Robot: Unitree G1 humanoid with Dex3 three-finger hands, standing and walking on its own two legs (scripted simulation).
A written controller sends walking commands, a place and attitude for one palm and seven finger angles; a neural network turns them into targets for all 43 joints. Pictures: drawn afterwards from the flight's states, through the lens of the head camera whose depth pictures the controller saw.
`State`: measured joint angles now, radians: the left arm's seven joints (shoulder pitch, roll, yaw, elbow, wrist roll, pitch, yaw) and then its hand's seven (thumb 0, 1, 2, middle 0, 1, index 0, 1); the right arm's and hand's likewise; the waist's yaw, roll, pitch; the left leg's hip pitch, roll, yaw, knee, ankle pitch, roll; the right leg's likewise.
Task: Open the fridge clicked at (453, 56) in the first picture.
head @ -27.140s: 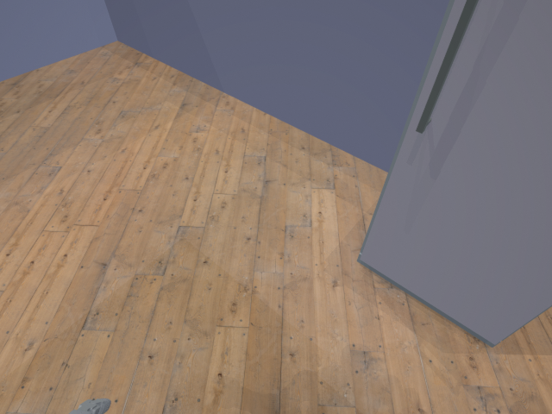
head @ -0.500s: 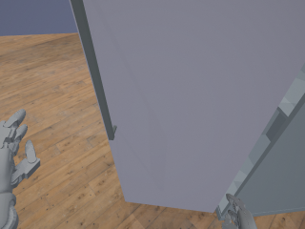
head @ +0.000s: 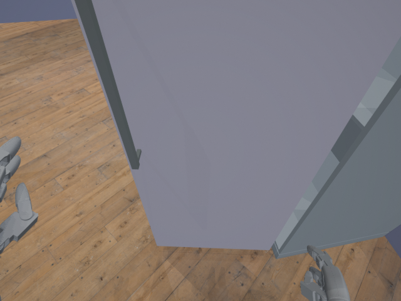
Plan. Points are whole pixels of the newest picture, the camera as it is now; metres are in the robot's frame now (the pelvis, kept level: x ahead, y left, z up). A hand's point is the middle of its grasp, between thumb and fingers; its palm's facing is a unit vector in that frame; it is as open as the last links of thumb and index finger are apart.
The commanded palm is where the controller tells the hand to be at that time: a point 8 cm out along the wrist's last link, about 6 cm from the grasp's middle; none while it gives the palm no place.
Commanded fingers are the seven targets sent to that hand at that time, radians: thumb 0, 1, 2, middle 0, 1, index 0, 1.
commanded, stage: step back with the hand held close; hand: left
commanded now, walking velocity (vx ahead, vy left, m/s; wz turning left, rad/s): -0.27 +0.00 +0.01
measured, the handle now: (115, 86) +0.43 +0.20 +0.21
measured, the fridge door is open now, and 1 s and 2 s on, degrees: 77 77 77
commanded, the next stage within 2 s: stop stepping back and stand still in 1.06 s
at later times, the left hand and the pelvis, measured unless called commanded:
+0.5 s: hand out of the picture +0.12 +0.28 +0.16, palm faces +0.51 -0.74 -0.45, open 7.5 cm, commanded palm +0.05 +0.31 +0.18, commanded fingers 0.00 0.90 0.90 -0.20 -0.30 -0.20 -0.30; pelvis -0.07 +0.01 -0.02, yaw +3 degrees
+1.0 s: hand out of the picture +0.06 +0.26 +0.17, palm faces +0.39 -0.82 -0.42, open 7.5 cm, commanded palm +0.00 +0.30 +0.18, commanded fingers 0.00 0.90 0.90 -0.20 -0.30 -0.20 -0.30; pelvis -0.15 +0.01 -0.01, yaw -3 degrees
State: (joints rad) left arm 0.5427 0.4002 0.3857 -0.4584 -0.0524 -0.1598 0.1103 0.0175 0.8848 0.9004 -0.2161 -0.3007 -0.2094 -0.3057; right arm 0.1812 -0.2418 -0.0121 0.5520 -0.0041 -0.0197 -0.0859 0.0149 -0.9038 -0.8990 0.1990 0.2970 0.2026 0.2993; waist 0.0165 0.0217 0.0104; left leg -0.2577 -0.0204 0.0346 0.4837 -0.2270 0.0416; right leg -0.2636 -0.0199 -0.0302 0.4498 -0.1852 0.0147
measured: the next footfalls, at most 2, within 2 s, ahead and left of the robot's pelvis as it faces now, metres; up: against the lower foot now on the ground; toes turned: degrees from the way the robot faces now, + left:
right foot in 0.92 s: -0.22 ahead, -0.13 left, +0.00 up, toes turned -1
right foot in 1.30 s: -0.23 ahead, -0.05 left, +0.00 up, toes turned -3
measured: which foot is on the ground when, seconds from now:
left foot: down 0.00-1.00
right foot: down 0.00-0.64, up 0.66-0.90, down 0.92-1.00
